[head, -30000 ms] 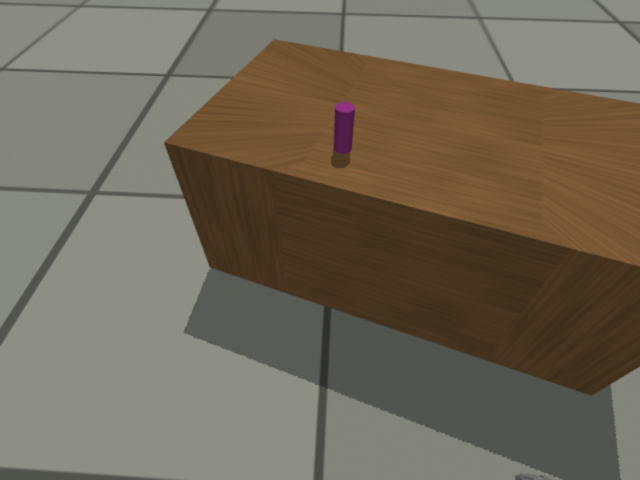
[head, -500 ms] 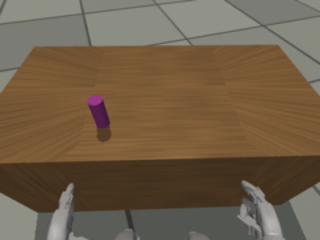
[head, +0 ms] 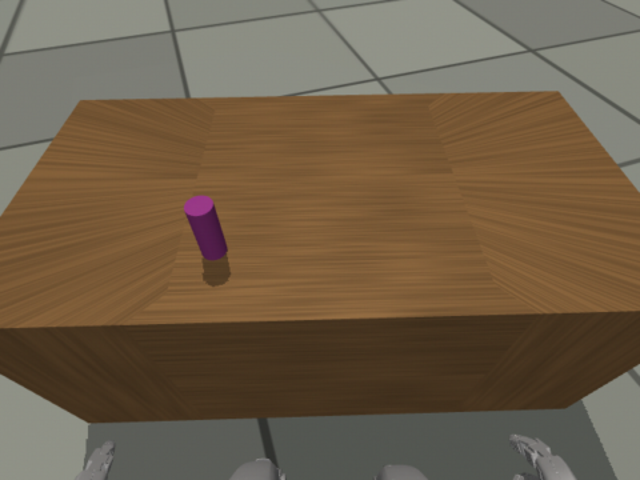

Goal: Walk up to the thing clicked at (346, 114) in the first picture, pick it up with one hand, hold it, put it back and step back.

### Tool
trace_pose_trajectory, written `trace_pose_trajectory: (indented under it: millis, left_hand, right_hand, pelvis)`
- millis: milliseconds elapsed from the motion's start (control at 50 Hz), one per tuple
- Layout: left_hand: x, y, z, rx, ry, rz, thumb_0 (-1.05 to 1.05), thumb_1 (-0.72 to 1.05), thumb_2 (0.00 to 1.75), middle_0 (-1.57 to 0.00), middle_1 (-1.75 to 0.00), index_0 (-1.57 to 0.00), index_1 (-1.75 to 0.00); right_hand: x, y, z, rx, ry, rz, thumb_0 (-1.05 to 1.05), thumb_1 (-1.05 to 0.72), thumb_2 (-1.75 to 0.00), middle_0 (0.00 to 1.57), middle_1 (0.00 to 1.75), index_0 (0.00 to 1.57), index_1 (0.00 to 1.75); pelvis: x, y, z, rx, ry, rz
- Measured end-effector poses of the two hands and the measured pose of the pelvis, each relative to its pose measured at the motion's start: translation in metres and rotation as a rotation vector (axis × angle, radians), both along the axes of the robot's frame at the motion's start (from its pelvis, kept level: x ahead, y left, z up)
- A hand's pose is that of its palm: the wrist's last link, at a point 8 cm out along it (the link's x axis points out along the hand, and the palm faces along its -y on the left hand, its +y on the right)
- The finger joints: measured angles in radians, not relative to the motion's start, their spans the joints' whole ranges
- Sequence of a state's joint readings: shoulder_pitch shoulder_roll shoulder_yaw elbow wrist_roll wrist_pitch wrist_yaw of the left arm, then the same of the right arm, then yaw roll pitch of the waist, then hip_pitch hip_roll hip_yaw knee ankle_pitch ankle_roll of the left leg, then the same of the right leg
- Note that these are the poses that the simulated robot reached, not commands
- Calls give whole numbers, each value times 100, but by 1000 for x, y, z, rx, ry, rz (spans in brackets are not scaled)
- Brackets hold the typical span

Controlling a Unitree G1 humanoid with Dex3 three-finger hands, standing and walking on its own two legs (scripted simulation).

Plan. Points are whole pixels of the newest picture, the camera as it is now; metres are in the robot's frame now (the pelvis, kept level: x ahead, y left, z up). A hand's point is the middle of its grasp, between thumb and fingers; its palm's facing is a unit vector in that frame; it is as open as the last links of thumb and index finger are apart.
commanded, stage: home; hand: left
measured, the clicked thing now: (207, 229) +0.54 +0.21 -0.07
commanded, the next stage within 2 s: stand in 0.06 s
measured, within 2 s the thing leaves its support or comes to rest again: neither
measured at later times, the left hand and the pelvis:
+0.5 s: hand out of the picture +0.06 +0.25 -0.12, palm faces -0.02 -0.94 -0.35, open 12.1 cm; pelvis +0.00 +0.01 +0.04, yaw +0 degrees
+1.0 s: hand out of the picture +0.05 +0.26 -0.11, palm faces -0.03 -0.94 -0.34, open 7.4 cm; pelvis +0.00 +0.01 +0.05, yaw +0 degrees
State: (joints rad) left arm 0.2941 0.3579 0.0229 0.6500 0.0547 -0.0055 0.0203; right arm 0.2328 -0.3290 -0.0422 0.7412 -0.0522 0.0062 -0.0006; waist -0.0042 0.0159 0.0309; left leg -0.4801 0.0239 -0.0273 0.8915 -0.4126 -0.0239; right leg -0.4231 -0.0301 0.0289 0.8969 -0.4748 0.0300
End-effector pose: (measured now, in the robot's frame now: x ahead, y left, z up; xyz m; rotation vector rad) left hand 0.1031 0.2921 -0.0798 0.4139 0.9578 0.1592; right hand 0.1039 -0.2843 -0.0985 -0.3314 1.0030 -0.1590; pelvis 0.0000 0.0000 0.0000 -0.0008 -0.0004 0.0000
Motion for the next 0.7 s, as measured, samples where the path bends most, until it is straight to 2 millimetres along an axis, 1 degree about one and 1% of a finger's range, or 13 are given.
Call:
trace_pose_trajectory:
  millis: [60, 140, 220, 300, 400, 460, 520, 620, 700]
  left_hand:
    - [-14, 8, -2, 8, 54, 36, -1, -57, 3, -5, -5, -6, -5]
    - [-28, 10, -5, 2, 111, 68, -1, -57, 3, -5, -5, -5, -4]
    - [-37, 7, -7, -17, 145, 91, 0, -56, 4, -6, -5, -6, -5]
    - [-42, 4, -7, -35, 168, 103, 0, -46, 14, -11, -13, -12, -13]
    - [-46, 2, -4, -52, 189, 111, 0, -20, 40, -17, -22, -17, -22]
    - [-48, 3, -1, -57, 199, 116, 0, 0, 57, -18, -25, -19, -25]
    - [-51, 4, 1, -59, 213, 121, 0, 21, 70, -19, -27, -20, -27]
    - [-58, 6, 3, -57, 240, 129, 0, 56, 82, -20, -29, -20, -29]
    - [-64, 7, 5, -53, 266, 137, 0, 74, 86, -20, -29, -21, -29]
  right_hand:
    - [-9, -6, 0, -8, 38, -21, 1, -90, -90, 20, 30, 21, 30]
    - [-18, -7, 0, -8, 78, -44, 1, -90, -90, 20, 30, 21, 30]
    - [-25, -5, 1, -1, 109, -56, 1, -90, -90, 20, 30, 21, 30]
    - [-31, 0, 4, 10, 132, -67, 1, -90, -90, 20, 30, 21, 30]
    - [-39, 4, 10, 19, 155, -78, 0, -90, -90, 20, 30, 21, 30]
    - [-44, 5, 13, 20, 168, -83, 0, -90, -90, 20, 30, 21, 30]
    - [-49, 4, 16, 20, 180, -89, 0, -90, -90, 20, 30, 21, 30]
    - [-55, 0, 19, 17, 203, -101, 0, -90, -90, 20, 30, 21, 30]
    - [-58, -3, 20, 14, 219, -109, 0, -90, -90, 20, 30, 21, 30]
  pelvis:
    - [2, 0, 4, 0, -10, -1]
    - [3, 1, 10, 2, -23, -1]
    - [3, 2, 15, -1, -36, 0]
    - [2, 3, 22, -2, -49, 0]
    - [0, 4, 31, -4, -63, 1]
    - [-1, 5, 35, -5, -70, 1]
    - [-3, 5, 39, -4, -75, 1]
    - [-6, 5, 44, -4, -78, 3]
    - [-6, 4, 46, -5, -77, 3]
